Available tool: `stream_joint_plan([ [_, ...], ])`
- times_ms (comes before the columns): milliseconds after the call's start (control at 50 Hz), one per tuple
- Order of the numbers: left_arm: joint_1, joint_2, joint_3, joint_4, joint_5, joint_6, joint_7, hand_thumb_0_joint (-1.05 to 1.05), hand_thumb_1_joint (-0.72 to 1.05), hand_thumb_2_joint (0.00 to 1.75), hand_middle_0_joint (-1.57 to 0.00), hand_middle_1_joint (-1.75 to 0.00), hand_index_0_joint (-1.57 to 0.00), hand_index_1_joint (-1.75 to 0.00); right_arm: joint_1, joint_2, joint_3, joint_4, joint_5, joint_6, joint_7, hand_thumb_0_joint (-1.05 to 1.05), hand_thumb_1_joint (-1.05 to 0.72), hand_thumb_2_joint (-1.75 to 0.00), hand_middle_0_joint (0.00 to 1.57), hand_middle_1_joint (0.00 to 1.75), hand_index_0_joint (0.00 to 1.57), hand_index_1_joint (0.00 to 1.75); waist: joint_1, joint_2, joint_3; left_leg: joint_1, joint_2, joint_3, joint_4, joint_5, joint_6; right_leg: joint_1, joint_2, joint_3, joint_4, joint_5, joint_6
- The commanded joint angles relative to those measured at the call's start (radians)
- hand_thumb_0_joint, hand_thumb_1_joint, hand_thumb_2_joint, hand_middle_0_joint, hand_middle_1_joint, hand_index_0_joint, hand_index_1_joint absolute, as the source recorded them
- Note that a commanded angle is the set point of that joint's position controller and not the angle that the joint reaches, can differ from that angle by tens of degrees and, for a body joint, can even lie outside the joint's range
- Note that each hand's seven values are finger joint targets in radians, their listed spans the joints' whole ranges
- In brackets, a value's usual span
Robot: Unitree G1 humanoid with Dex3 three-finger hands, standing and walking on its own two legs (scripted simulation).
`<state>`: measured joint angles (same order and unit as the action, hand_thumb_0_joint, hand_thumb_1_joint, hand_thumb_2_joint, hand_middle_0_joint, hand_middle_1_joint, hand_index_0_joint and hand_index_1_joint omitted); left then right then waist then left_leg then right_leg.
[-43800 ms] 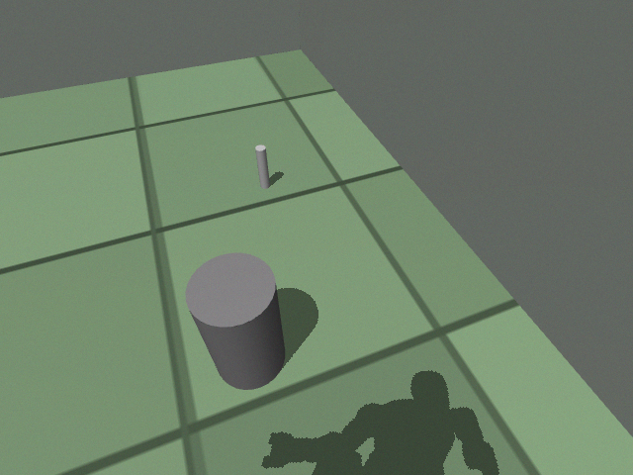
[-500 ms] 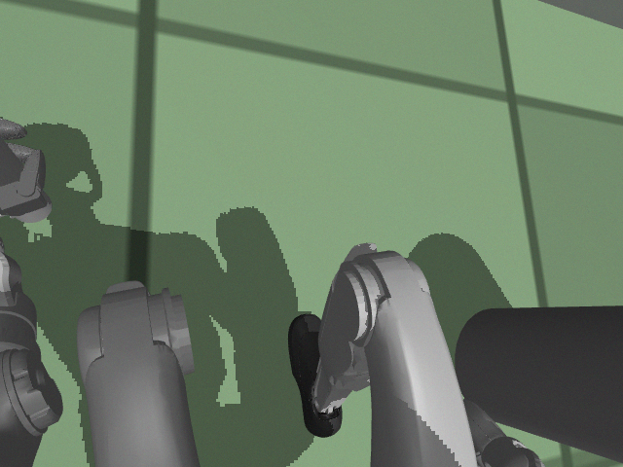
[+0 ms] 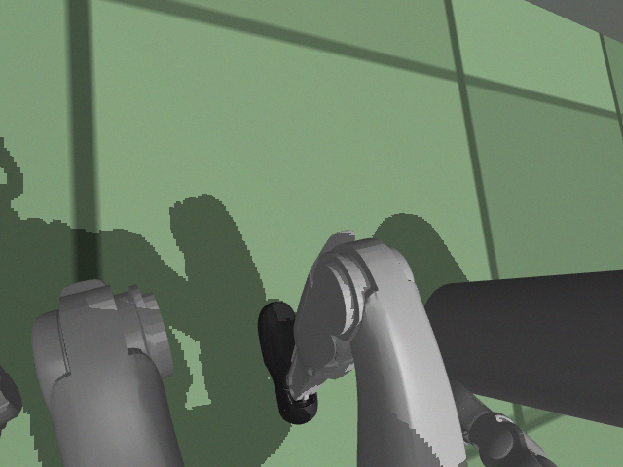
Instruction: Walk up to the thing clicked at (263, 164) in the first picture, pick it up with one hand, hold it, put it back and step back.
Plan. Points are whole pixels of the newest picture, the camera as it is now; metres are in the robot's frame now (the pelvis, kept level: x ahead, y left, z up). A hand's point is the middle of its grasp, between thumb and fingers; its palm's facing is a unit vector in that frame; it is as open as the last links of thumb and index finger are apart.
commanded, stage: lower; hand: left
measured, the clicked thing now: out of the picture +0.45 +0.30 -0.15
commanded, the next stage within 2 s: loosen in 0.70 s
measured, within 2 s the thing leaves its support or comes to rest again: rests again in 0.68 s
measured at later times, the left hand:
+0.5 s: hand out of the picture +0.46 +0.28 -0.17, palm faces +0.38 -0.93 -0.02, open 6.0 cm
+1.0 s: hand out of the picture +0.45 +0.28 -0.18, palm faces +0.39 -0.92 +0.01, open 6.2 cm
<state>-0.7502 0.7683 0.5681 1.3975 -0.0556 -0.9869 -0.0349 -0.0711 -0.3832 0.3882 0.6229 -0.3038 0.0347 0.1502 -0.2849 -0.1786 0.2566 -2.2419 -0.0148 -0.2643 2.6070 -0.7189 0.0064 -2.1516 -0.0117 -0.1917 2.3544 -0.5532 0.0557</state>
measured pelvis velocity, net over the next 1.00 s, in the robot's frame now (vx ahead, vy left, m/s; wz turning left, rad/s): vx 0.00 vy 0.01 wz -0.04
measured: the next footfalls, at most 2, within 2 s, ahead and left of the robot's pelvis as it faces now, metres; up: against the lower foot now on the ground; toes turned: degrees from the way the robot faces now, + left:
none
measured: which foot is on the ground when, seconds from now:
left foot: down 0.00-1.00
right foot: down 0.00-1.00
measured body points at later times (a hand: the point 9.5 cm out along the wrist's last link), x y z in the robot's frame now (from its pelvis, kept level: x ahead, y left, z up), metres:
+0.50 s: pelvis +0.00 +0.00 +0.00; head +0.25 +0.16 +0.33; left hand +0.43 +0.33 -0.16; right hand +0.13 -0.26 -0.05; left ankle +0.08 +0.12 -0.26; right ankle +0.15 -0.12 -0.26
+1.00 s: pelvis +0.00 +0.01 +0.00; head +0.25 +0.17 +0.32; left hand +0.43 +0.33 -0.17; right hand +0.14 -0.26 -0.05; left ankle +0.08 +0.12 -0.26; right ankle +0.15 -0.12 -0.26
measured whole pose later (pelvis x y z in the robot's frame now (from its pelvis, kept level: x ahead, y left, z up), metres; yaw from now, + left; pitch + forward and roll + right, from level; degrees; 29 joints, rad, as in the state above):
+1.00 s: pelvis +0.00 +0.01 +0.00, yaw -2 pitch +15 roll -18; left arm -0.74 0.84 0.54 1.45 -0.07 -1.08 0.01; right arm -0.15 -0.39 0.49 0.58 -0.35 0.03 0.15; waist -0.29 -0.24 0.32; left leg -2.21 -0.01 -0.32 2.64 -0.73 0.01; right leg -2.11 0.01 -0.24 2.34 -0.54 0.07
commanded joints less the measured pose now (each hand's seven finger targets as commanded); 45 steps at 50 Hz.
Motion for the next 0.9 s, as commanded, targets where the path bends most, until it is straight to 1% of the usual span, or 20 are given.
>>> stream_joint_plan([
  [0, -0.251, 0.228, 0.007, -0.168, 0.002, -0.103, 0.008, 0.0, 0.48, 1.26, -1.33, -1.38, -1.33, -1.38, 0.092, -0.335, -0.088, -0.009, -0.008, 0.01, -0.022, 0.0, -0.91, -0.9, 0.2, 0.3, 0.2, 0.3, -0.078, 0.495, -0.66, 0.404, 0.05, 0.051, -0.333, 0.16, -0.024, 0.367, 0.046, -0.083, -0.139, 0.139, -0.064],
  [20, -0.277, 0.225, -0.001, -0.17, 0.005, -0.107, 0.013, 0.0, 0.47, 1.26, -1.32, -1.37, -1.33, -1.38, 0.087, -0.338, -0.086, -0.011, -0.009, 0.012, -0.022, 0.0, -0.91, -0.9, 0.2, 0.3, 0.2, 0.3, -0.092, 0.498, -0.641, 0.404, 0.051, 0.043, -0.339, 0.153, -0.025, 0.352, 0.043, -0.088, -0.138, 0.134, -0.064],
  [80, -0.259, 0.238, 0.01, -0.159, 0.002, -0.114, 0.019, 0.0, 0.48, 1.25, -1.34, -1.37, -1.34, -1.38, 0.078, -0.344, -0.078, -0.018, -0.014, 0.015, -0.021, 0.0, -0.91, -0.9, 0.2, 0.3, 0.2, 0.3, -0.084, 0.508, -0.646, 0.428, 0.055, 0.031, -0.347, 0.156, -0.032, 0.35, 0.047, -0.098, -0.133, 0.135, -0.064],
  [120, -0.239, 0.223, -0.004, -0.137, 0.009, -0.116, 0.018, 0.0, 0.52, 1.27, -1.32, -1.38, -1.33, -1.38, 0.069, -0.349, -0.074, -0.023, -0.017, 0.016, -0.02, 0.0, -0.9, -0.9, 0.2, 0.3, 0.2, 0.3, -0.097, 0.514, -0.622, 0.435, 0.058, 0.02, -0.355, 0.157, -0.035, 0.345, 0.045, -0.103, -0.127, 0.137, -0.063],
  [160, -0.256, 0.25, 0.0, -0.146, 0.009, -0.12, 0.023, 0.0, 0.48, 1.27, -1.34, -1.39, -1.34, -1.39, 0.063, -0.341, -0.066, -0.022, -0.019, 0.016, -0.02, 0.0, -0.91, -0.9, 0.2, 0.3, 0.2, 0.3, -0.089, 0.492, -0.638, 0.404, 0.054, 0.037, -0.332, 0.151, -0.025, 0.37, 0.053, -0.095, -0.14, 0.137, -0.062],
  [240, -0.255, 0.248, -0.001, -0.135, 0.003, -0.124, 0.029, 0.0, 0.47, 1.27, -1.34, -1.38, -1.34, -1.39, 0.055, -0.348, -0.062, -0.029, -0.021, 0.013, -0.02, 0.0, -0.9, -0.9, 0.2, 0.3, 0.2, 0.3, -0.099, 0.488, -0.614, 0.388, 0.056, 0.028, -0.337, 0.117, -0.023, 0.366, 0.053, -0.102, -0.143, 0.114, -0.06],
  [260, -0.246, 0.237, -0.004, -0.131, 0.002, -0.127, 0.029, 0.0, 0.49, 1.27, -1.35, -1.39, -1.35, -1.39, 0.056, -0.348, -0.06, -0.028, -0.022, 0.012, -0.021, 0.0, -0.9, -0.9, 0.2, 0.3, 0.2, 0.3, -0.102, 0.484, -0.619, 0.405, 0.058, 0.02, -0.34, 0.13, -0.027, 0.363, 0.052, -0.107, -0.139, 0.127, -0.059],
  [280, -0.249, 0.267, 0.005, -0.138, 0.005, -0.131, 0.033, 0.0, 0.49, 1.26, -1.34, -1.38, -1.34, -1.38, 0.059, -0.348, -0.056, -0.026, -0.023, 0.013, -0.02, 0.0, -0.91, -0.9, 0.2, 0.3, 0.2, 0.3, -0.094, 0.498, -0.626, 0.401, 0.056, 0.026, -0.337, 0.133, -0.026, 0.374, 0.056, -0.106, -0.14, 0.126, -0.06],
  [340, -0.232, 0.243, -0.011, -0.132, 0.006, -0.131, 0.03, 0.0, 0.5, 1.27, -1.33, -1.38, -1.33, -1.38, 0.054, -0.345, -0.051, -0.028, -0.028, 0.012, -0.021, 0.0, -0.9, -0.9, 0.2, 0.3, 0.2, 0.3, -0.099, 0.493, -0.643, 0.43, 0.06, 0.023, -0.325, 0.188, -0.029, 0.387, 0.057, -0.106, -0.135, 0.169, -0.059],
  [440, -0.26, 0.247, -0.025, -0.124, 0.012, -0.141, 0.039, 0.0, 0.5, 1.28, -1.34, -1.38, -1.34, -1.39, 0.025, -0.356, -0.044, -0.037, -0.029, 0.015, -0.019, 0.0, -0.9, -0.9, 0.2, 0.3, 0.2, 0.3, -0.112, 0.51, -0.575, 0.415, 0.065, -0.003, -0.353, 0.126, -0.036, 0.339, 0.055, -0.125, -0.126, 0.121, -0.06],
  [460, -0.232, 0.257, -0.011, -0.122, 0.006, -0.143, 0.039, 0.0, 0.5, 1.27, -1.34, -1.37, -1.34, -1.38, 0.034, -0.352, -0.042, -0.034, -0.03, 0.015, -0.019, 0.0, -0.9, -0.9, 0.2, 0.3, 0.2, 0.3, -0.1, 0.496, -0.593, 0.409, 0.061, 0.011, -0.337, 0.138, -0.029, 0.373, 0.059, -0.117, -0.137, 0.136, -0.058],
  [520, -0.246, 0.259, -0.017, -0.137, 0.0, -0.15, 0.038, 0.0, 0.5, 1.27, -1.33, -1.37, -1.33, -1.38, 0.028, -0.349, -0.035, -0.034, -0.035, 0.014, -0.022, 0.0, -0.9, -0.9, 0.2, 0.3, 0.2, 0.3, -0.11, 0.497, -0.604, 0.408, 0.061, 0.017, -0.32, 0.177, -0.026, 0.396, 0.059, -0.116, -0.135, 0.168, -0.054],
  [540, -0.224, 0.269, -0.001, -0.129, -0.001, -0.148, 0.04, 0.0, 0.51, 1.27, -1.33, -1.38, -1.34, -1.38, 0.038, -0.353, -0.037, -0.03, -0.034, 0.013, -0.022, 0.0, -0.9, -0.9, 0.2, 0.3, 0.2, 0.3, -0.102, 0.502, -0.62, 0.429, 0.062, 0.016, -0.32, 0.195, -0.029, 0.403, 0.06, -0.114, -0.135, 0.179, -0.055],
  [560, -0.229, 0.251, -0.021, -0.115, 0.0, -0.148, 0.04, 0.0, 0.52, 1.26, -1.33, -1.37, -1.34, -1.37, 0.031, -0.353, -0.032, -0.031, -0.036, 0.015, -0.022, 0.0, -0.9, -0.9, 0.2, 0.3, 0.2, 0.3, -0.113, 0.499, -0.607, 0.425, 0.064, 0.012, -0.32, 0.197, -0.03, 0.398, 0.06, -0.119, -0.132, 0.18, -0.054],
  [640, -0.225, 0.288, -0.005, -0.114, 0.008, -0.155, 0.042, 0.0, 0.49, 1.27, -1.32, -1.37, -1.32, -1.38, 0.021, -0.355, -0.026, -0.037, -0.04, 0.021, -0.023, 0.0, -0.9, -0.9, 0.2, 0.3, 0.2, 0.3, -0.104, 0.509, -0.601, 0.422, 0.066, 0.008, -0.329, 0.177, -0.033, 0.396, 0.066, -0.126, -0.135, 0.159, -0.059],
  [740, -0.221, 0.264, -0.018, -0.103, 0.006, -0.162, 0.043, 0.0, 0.52, 1.27, -1.33, -1.37, -1.33, -1.38, 0.003, -0.362, -0.023, -0.047, -0.041, 0.019, -0.021, 0.0, -0.9, -0.9, 0.2, 0.3, 0.2, 0.3, -0.117, 0.51, -0.576, 0.438, 0.07, -0.011, -0.341, 0.16, -0.037, 0.369, 0.062, -0.136, -0.129, 0.147, -0.058],
  [760, -0.212, 0.283, -0.015, -0.107, 0.008, -0.163, 0.042, 0.0, 0.51, 1.26, -1.33, -1.36, -1.33, -1.37, -0.001, -0.362, -0.024, -0.044, -0.041, 0.019, -0.022, 0.0, -0.9, -0.9, 0.2, 0.3, 0.2, 0.3, -0.106, 0.504, -0.574, 0.426, 0.07, -0.004, -0.335, 0.14, -0.034, 0.367, 0.065, -0.132, -0.133, 0.133, -0.058],
  [780, -0.217, 0.269, -0.025, -0.104, 0.005, -0.166, 0.039, 0.0, 0.5, 1.26, -1.34, -1.37, -1.34, -1.38, 0.003, -0.361, -0.022, -0.042, -0.043, 0.018, -0.021, 0.0, -0.9, -0.9, 0.2, 0.3, 0.2, 0.3, -0.116, 0.502, -0.579, 0.422, 0.068, -0.001, -0.328, 0.144, -0.032, 0.379, 0.067, -0.132, -0.135, 0.14, -0.057],
  [800, -0.224, 0.258, -0.033, -0.11, 0.002, -0.168, 0.038, 0.0, 0.48, 1.18, -1.38, -1.33, -1.39, -1.33, -0.005, -0.361, -0.023, -0.047, -0.042, 0.016, -0.022, 0.0, -0.91, -0.9, 0.2, 0.3, 0.2, 0.3, -0.117, 0.498, -0.567, 0.419, 0.068, -0.002, -0.329, 0.138, -0.032, 0.369, 0.066, -0.133, -0.136, 0.137, -0.057],
  [880, -0.241, 0.258, -0.021, -0.122, -0.021, -0.178, 0.039, 0.0, 0.29, 0.86, -1.13, -1.01, -1.14, -1.01, -0.004, -0.366, -0.019, -0.043, -0.041, 0.009, -0.022, 0.0, -0.91, -0.89, 0.2, 0.3, 0.2, 0.3, -0.12, 0.499, -0.57, 0.426, 0.07, -0.008, -0.327, 0.151, -0.032, 0.379, 0.065, -0.132, -0.133, 0.149, -0.055],
])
